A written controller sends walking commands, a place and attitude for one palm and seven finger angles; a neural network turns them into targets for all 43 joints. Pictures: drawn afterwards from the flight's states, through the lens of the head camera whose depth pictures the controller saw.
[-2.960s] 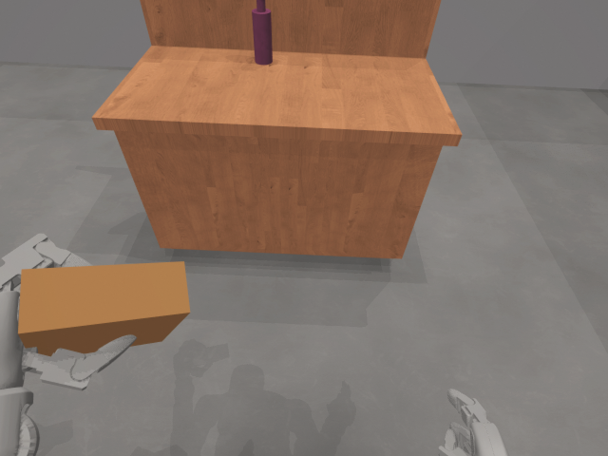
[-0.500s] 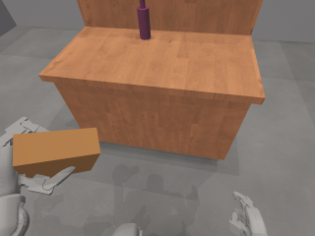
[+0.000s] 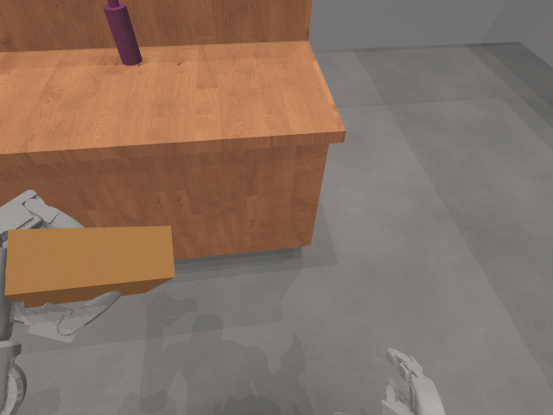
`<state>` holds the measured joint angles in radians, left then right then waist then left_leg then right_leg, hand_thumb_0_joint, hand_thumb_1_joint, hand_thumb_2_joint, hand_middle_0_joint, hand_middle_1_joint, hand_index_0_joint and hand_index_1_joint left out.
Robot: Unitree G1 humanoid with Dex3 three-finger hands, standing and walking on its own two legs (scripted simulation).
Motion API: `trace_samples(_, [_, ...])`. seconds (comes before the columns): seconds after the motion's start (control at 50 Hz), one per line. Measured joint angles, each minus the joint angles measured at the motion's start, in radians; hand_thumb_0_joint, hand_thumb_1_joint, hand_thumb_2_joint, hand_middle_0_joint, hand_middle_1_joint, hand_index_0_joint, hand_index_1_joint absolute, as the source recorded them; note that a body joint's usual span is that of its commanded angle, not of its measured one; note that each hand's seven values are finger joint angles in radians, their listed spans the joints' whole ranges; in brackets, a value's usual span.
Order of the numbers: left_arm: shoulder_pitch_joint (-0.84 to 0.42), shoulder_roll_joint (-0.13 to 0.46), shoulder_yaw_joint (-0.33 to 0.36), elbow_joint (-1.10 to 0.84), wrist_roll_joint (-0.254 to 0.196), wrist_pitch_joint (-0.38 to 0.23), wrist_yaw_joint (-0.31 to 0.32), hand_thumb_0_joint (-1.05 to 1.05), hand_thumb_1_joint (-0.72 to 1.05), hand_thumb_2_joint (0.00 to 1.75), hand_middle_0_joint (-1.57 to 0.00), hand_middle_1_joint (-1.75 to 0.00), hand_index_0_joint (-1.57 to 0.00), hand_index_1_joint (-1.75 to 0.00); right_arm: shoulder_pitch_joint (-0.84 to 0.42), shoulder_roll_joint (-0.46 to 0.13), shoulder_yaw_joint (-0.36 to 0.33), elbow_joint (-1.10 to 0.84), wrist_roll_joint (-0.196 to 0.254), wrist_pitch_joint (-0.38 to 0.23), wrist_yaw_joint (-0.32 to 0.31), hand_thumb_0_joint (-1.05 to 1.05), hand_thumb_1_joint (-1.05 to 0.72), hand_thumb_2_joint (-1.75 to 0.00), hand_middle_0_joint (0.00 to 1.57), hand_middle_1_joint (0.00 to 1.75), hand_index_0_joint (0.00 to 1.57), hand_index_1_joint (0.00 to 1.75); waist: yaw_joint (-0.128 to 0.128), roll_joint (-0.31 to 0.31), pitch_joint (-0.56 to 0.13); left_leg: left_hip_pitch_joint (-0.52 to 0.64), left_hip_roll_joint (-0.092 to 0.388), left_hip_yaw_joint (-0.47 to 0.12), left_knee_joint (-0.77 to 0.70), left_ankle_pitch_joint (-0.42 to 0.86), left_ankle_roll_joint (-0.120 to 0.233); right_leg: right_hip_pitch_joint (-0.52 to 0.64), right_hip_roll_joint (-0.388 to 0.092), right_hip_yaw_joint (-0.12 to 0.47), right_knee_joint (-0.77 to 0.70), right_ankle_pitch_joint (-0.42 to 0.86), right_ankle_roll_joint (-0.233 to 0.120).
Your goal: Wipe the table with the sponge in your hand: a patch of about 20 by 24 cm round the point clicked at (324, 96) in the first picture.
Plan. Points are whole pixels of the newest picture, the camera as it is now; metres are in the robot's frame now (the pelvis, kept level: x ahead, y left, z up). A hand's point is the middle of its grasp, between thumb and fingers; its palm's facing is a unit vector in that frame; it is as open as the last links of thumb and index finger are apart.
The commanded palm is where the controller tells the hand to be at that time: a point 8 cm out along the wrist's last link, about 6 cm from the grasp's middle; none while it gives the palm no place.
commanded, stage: turn to face it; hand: left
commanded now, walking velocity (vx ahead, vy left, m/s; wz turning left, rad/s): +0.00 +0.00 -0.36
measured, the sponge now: (115, 267) +0.23 +0.20 +0.16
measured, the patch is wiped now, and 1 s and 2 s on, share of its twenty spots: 0.00 0.00 0.00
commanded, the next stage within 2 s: take the last steps up to it in 0.22 s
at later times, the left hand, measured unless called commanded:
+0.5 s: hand (155, 328) +0.16 +0.13 +0.18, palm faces +0.29 -0.85 -0.44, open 9.4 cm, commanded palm +0.12 +0.18 +0.18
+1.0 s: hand (172, 353) +0.15 +0.12 +0.16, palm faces +0.32 -0.85 -0.42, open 9.4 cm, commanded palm +0.08 +0.18 +0.18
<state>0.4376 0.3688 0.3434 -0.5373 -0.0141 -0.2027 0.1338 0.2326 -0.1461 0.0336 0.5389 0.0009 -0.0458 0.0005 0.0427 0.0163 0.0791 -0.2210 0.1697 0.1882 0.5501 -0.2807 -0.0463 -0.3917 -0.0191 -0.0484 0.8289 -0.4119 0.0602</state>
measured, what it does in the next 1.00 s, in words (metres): walks backwards: right foot, then left foot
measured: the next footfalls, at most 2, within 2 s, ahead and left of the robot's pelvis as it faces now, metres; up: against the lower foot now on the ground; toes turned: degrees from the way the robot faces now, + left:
right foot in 0.08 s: +0.03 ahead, -0.14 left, +0.00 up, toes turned -8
left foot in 0.60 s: -0.06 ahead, +0.04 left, +0.00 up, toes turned -1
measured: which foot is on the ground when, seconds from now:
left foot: down 0.00-0.10, up 0.12-0.58, down 0.60-0.92, up 0.94-1.00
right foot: up 0.00-0.06, down 0.08-0.60, up 0.62-0.88, down 0.90-1.00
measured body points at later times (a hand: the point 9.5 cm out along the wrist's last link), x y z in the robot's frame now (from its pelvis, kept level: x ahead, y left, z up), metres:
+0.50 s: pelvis -0.07 -0.08 +0.01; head -0.07 -0.08 +0.46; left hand +0.14 +0.17 +0.21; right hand +0.04 -0.37 -0.08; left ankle -0.09 +0.05 -0.70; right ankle -0.01 -0.14 -0.73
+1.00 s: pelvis -0.10 -0.09 -0.01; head -0.08 -0.12 +0.44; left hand +0.13 +0.16 +0.19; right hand +0.03 -0.31 -0.13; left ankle -0.11 +0.03 -0.68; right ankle -0.09 -0.19 -0.74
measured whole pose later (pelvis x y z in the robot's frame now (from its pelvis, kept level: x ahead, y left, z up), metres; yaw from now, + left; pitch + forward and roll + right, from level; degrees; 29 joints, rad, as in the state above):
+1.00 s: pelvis -0.10 -0.09 -0.01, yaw -5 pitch -2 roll +0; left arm 0.36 0.31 0.29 -0.38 0.01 -0.23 0.13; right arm 0.21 -0.19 0.01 0.71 -0.01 -0.08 -0.03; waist 0.02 0.07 0.06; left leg -0.42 0.02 0.03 1.05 -0.40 0.01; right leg -0.26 -0.05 -0.14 0.61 -0.31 -0.02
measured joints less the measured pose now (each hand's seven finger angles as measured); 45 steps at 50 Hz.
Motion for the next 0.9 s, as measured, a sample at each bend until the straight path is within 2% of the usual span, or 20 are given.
trace_samples(0.04, [-0.018,0.017,0.011,0.014,-0.003,-0.004,-0.001,0.0,-0.43,0.98,-0.82,-1.34,-0.82,-1.34,-0.005,0.013,0.01,0.001,-0.001,-0.013,0.005,0.01,-0.9,-0.9,0.21,0.3,0.2,0.3,-0.006,0.011,0.012,-0.021,0.027,0.009,0.023,0.001,-0.018,0.044,-0.006,-0.017,-0.087,0.008,0.002])
trace_samples(0.08, [-0.024,0.038,0.03,0.023,-0.006,-0.004,-0.001,0.0,-0.43,0.98,-0.82,-1.34,-0.82,-1.34,-0.007,0.019,0.015,-0.005,0.0,-0.024,0.01,0.01,-0.9,-0.9,0.21,0.3,0.2,0.3,-0.013,0.014,0.02,-0.055,0.051,0.017,0.068,-0.008,-0.039,0.1,-0.006,-0.036,-0.196,0.068,-0.001])
trace_samples(0.1, [-0.031,0.034,0.032,0.031,-0.005,-0.006,-0.003,0.0,-0.43,0.98,-0.82,-1.34,-0.82,-1.34,-0.014,0.01,0.012,-0.002,0.002,-0.029,0.013,0.01,-0.9,-0.9,0.21,0.3,0.2,0.3,-0.02,0.037,0.034,-0.073,0.076,0.008,0.1,-0.017,-0.048,0.106,0.014,-0.047,-0.216,0.098,-0.031])
trace_samples(0.12, [-0.037,0.023,0.026,0.035,-0.003,-0.007,-0.004,0.0,-0.43,0.98,-0.82,-1.34,-0.82,-1.34,-0.023,-0.004,0.005,0.004,0.004,-0.029,0.014,0.01,-0.9,-0.9,0.21,0.3,0.2,0.3,-0.034,0.062,0.051,-0.095,0.087,-0.018,0.141,-0.04,-0.04,0.102,0.034,-0.059,-0.21,0.108,-0.065])
trace_samples(0.14, [-0.034,0.017,0.02,0.033,-0.002,-0.008,-0.005,0.0,-0.43,0.98,-0.82,-1.34,-0.82,-1.34,-0.033,-0.017,0.0,0.015,0.004,-0.025,0.011,0.01,-0.9,-0.9,0.21,0.3,0.2,0.3,-0.045,0.069,0.061,-0.129,0.066,-0.056,0.217,-0.12,-0.032,0.088,0.038,-0.061,-0.198,0.11,-0.091])
trace_samples(0.18, [-0.006,0.013,0.018,0.012,-0.01,-0.006,-0.008,0.0,-0.43,0.98,-0.82,-1.34,-0.82,-1.34,-0.057,-0.042,-0.015,0.04,0.009,-0.007,0.007,0.01,-0.9,-0.9,0.21,0.3,0.2,0.3,-0.053,0.048,0.069,-0.201,-0.011,-0.116,0.413,-0.212,-0.024,0.061,0.033,-0.038,-0.191,0.118,-0.119])
trace_samples(0.24, [0.089,0.022,0.041,-0.029,-0.021,-0.015,-0.005,0.0,-0.43,0.98,-0.82,-1.34,-0.82,-1.34,-0.08,-0.072,-0.036,0.051,0.006,0.022,-0.006,0.01,-0.9,-0.9,0.21,0.3,0.2,0.3,-0.072,0.019,0.066,-0.268,-0.086,-0.149,0.601,-0.182,-0.028,0.047,0.043,-0.001,-0.238,0.164,-0.135])
trace_samples(0.28, [0.137,0.037,0.056,-0.038,-0.024,-0.022,-0.003,0.0,-0.43,0.98,-0.82,-1.34,-0.82,-1.34,-0.081,-0.087,-0.052,0.05,0.005,0.034,-0.017,0.01,-0.9,-0.9,0.2,0.3,0.2,0.3,-0.083,0.008,0.055,-0.282,-0.109,-0.151,0.621,-0.151,-0.031,0.048,0.053,0.01,-0.274,0.196,-0.142])
trace_samples(0.38, [0.143,0.058,0.069,-0.014,-0.031,-0.025,0.01,0.0,-0.43,0.98,-0.82,-1.34,-0.82,-1.34,-0.058,-0.118,-0.08,0.058,0.005,0.034,-0.044,0.01,-0.9,-0.9,0.2,0.3,0.19,0.3,-0.076,-0.012,0.004,-0.229,-0.135,-0.153,0.471,-0.133,-0.012,0.053,0.076,0.022,-0.347,0.258,-0.158])
trace_samples(0.52, [0.081,0.005,0.009,0.042,-0.009,-0.022,0.028,0.0,-0.43,0.99,-0.82,-1.34,-0.82,-1.34,-0.002,-0.124,-0.077,0.072,0.001,0.027,-0.062,0.01,-0.91,-0.9,0.2,0.3,0.19,0.3,-0.066,-0.049,-0.105,-0.067,-0.17,-0.115,0.145,-0.182,0.052,0.078,0.072,0.005,-0.456,0.328,-0.157])
trace_samples(0.58, [0.069,-0.014,-0.015,0.05,0.004,-0.022,0.026,0.0,-0.43,0.99,-0.82,-1.34,-0.82,-1.34,0.019,-0.115,-0.068,0.062,-0.004,0.017,-0.06,0.01,-0.9,-0.9,0.2,0.3,0.19,0.3,-0.063,-0.062,-0.133,0.021,-0.179,-0.095,-0.029,-0.177,0.079,0.073,0.069,-0.011,-0.46,0.313,-0.149])
trace_samples(0.6, [0.064,-0.018,-0.021,0.05,0.007,-0.026,0.024,0.0,-0.43,0.99,-0.82,-1.34,-0.82,-1.34,0.024,-0.114,-0.065,0.053,-0.007,0.01,-0.06,0.01,-0.9,-0.9,0.2,0.3,0.19,0.3,-0.063,-0.056,-0.136,0.049,-0.176,-0.102,-0.097,-0.167,0.093,0.059,0.073,-0.018,-0.433,0.277,-0.139])
trace_samples(0.62, [0.056,-0.019,-0.024,0.055,0.01,-0.03,0.022,0.0,-0.43,0.99,-0.82,-1.34,-0.82,-1.34,0.024,-0.107,-0.063,0.049,-0.011,0.002,-0.059,0.01,-0.9,-0.9,0.2,0.3,0.19,0.3,-0.062,-0.06,-0.129,0.056,-0.179,-0.104,-0.119,-0.103,0.097,0.042,0.07,-0.015,-0.379,0.202,-0.118])
trace_samples(0.66, [0.044,-0.018,-0.025,0.069,0.02,-0.034,0.019,0.0,-0.43,0.99,-0.82,-1.34,-0.82,-1.34,0.029,-0.092,-0.055,0.041,-0.016,-0.019,-0.056,0.01,-0.9,-0.9,0.2,0.3,0.19,0.3,-0.059,-0.044,-0.116,0.054,-0.169,-0.107,-0.113,0.007,0.106,-0.023,0.07,-0.018,-0.139,0.079,-0.078])
trace_samples(0.7, [0.036,-0.001,-0.012,0.089,0.027,-0.039,0.01,0.0,-0.43,0.99,-0.82,-1.34,-0.82,-1.34,0.035,-0.067,-0.05,0.052,-0.015,-0.041,-0.051,0.01,-0.9,-0.9,0.2,0.3,0.19,0.3,-0.056,-0.028,-0.116,0.051,-0.161,-0.115,-0.094,0.026,0.103,-0.077,0.056,-0.019,0.1,0.042,-0.059])
trace_samples(0.72, [0.039,0.004,-0.004,0.101,0.027,-0.041,0.008,0.0,-0.43,0.99,-0.82,-1.34,-0.82,-1.34,0.037,-0.055,-0.045,0.061,-0.013,-0.046,-0.047,0.01,-0.9,-0.9,0.2,0.3,0.2,0.3,-0.051,-0.02,-0.121,0.052,-0.158,-0.115,-0.091,0.019,0.095,-0.091,0.046,-0.017,0.172,0.037,-0.055])
trace_samples(0.76, [0.049,0.002,0.008,0.122,0.022,-0.036,0.006,0.0,-0.43,0.99,-0.82,-1.34,-0.82,-1.34,0.042,-0.035,-0.035,0.08,-0.007,-0.049,-0.042,0.01,-0.9,-0.9,0.2,0.3,0.2,0.3,-0.037,-0.002,-0.131,0.052,-0.152,-0.109,-0.088,0.008,0.087,-0.092,0.017,-0.02,0.218,0.033,-0.048])
trace_samples(0.82, [0.046,-0.016,0.012,0.148,0.016,-0.026,0.007,0.0,-0.43,0.99,-0.82,-1.34,-0.82,-1.34,0.045,-0.013,-0.019,0.108,-0.005,-0.057,-0.048,0.01,-0.9,-0.9,0.2,0.3,0.2,0.3,-0.018,0.023,-0.126,0.049,-0.143,-0.101,-0.083,0.004,0.078,-0.031,-0.023,-0.03,0.093,0.006,-0.038])
trace_samples(0.9, [-0.006,-0.017,-0.002,0.157,0.019,-0.011,0.013,0.0,-0.43,0.99,-0.82,-1.34,-0.82,-1.34,0.039,0.003,0.002,0.124,-0.011,-0.067,-0.051,0.01,-0.9,-0.9,0.21,0.3,0.2,0.3,-0.001,0.029,-0.088,0.008,-0.134,-0.1,0.01,-0.042,0.056,0.123,-0.041,-0.062,-0.22,0.01,-0.037])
